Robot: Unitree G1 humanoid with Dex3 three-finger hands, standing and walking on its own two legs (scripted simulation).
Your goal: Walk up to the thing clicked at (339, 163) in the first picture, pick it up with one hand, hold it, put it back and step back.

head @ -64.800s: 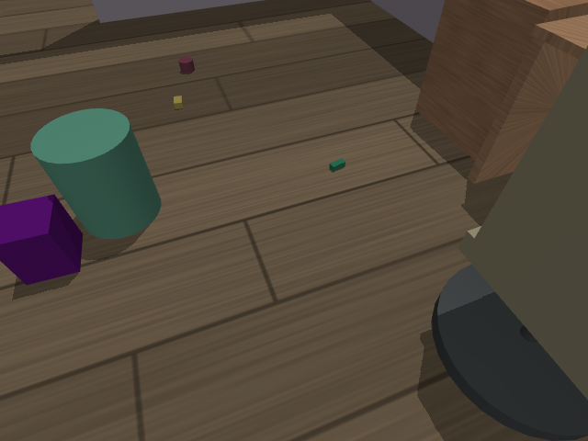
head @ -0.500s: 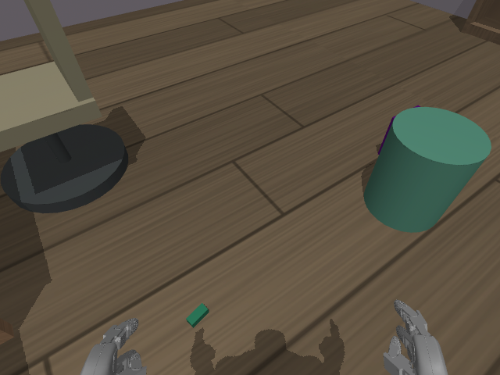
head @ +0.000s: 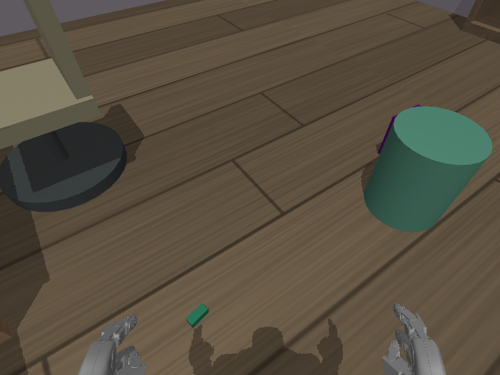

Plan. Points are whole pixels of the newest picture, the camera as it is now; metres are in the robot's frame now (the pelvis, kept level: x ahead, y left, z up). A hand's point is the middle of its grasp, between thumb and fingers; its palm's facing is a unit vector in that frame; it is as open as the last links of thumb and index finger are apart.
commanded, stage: home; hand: left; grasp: from above
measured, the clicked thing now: (197, 315) +0.47 +0.21 -0.70
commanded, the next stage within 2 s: stand in 0.40 s
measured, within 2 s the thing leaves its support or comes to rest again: neither
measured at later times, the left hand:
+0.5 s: hand (141, 374) +0.16 +0.18 -0.05, palm faces +0.06 -0.98 -0.20, open 7.4 cm
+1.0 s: hand out of the picture +0.05 +0.24 -0.11, palm faces +0.04 -0.95 -0.32, open 7.4 cm
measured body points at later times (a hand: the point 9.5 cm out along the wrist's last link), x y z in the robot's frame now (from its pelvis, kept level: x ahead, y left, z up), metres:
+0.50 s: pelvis +0.00 +0.00 +0.00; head +0.02 +0.01 +0.45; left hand +0.16 +0.23 -0.03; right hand +0.16 -0.24 -0.06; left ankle +0.00 +0.12 -0.68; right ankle +0.00 -0.14 -0.68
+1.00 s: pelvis -0.01 +0.01 +0.05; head +0.00 +0.01 +0.50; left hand +0.05 +0.29 -0.09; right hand +0.08 -0.28 -0.08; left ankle +0.00 +0.12 -0.68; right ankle +0.00 -0.14 -0.68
